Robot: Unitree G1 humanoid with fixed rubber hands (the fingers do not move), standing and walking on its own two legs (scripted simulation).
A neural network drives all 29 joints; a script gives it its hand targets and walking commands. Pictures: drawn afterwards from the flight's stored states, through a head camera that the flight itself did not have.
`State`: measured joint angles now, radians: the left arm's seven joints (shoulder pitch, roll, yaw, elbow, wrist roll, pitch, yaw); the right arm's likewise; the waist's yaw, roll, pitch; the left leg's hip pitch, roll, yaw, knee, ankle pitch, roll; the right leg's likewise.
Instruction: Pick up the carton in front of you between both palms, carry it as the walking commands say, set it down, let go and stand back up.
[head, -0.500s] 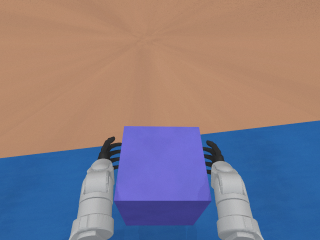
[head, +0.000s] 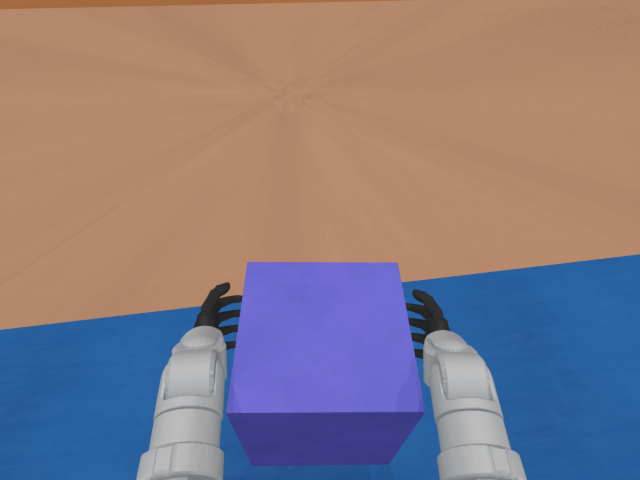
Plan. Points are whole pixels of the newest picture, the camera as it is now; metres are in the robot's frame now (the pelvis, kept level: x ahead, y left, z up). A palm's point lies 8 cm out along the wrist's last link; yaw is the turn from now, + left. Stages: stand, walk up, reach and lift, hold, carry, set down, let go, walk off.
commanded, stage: hold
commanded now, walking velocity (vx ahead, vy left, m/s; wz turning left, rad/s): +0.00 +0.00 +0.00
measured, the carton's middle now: (321, 368) +0.29 +0.00 -0.05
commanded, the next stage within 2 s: carry in 1.42 s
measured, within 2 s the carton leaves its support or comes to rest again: neither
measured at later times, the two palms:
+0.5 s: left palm (205, 337) +0.28 +0.15 +0.06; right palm (440, 340) +0.28 -0.15 +0.05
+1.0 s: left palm (205, 335) +0.28 +0.15 +0.05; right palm (439, 338) +0.28 -0.15 +0.05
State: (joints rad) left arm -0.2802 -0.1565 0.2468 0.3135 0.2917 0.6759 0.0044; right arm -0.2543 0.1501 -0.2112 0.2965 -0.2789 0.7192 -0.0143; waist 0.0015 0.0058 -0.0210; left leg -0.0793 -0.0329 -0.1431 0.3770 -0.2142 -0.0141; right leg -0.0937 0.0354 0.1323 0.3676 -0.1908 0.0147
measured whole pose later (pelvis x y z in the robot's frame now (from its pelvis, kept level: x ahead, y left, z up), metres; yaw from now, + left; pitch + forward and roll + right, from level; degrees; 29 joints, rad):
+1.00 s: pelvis +0.00 +0.00 +0.00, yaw +0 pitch -7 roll +0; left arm -0.29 -0.16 0.24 0.27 0.30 0.75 0.00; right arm -0.27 0.15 -0.21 0.25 -0.29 0.79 -0.01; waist 0.00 0.01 -0.01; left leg -0.03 -0.03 -0.14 0.35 -0.20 -0.01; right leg -0.04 0.03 0.12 0.34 -0.18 0.01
